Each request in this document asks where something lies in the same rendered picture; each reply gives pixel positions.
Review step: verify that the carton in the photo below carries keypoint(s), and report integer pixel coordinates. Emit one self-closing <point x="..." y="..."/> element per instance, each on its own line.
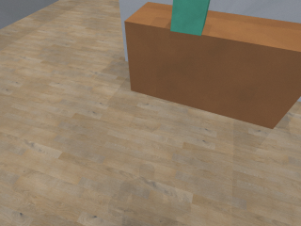
<point x="189" y="16"/>

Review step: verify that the pedestal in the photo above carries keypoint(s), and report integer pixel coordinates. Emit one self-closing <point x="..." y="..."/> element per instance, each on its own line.
<point x="242" y="67"/>

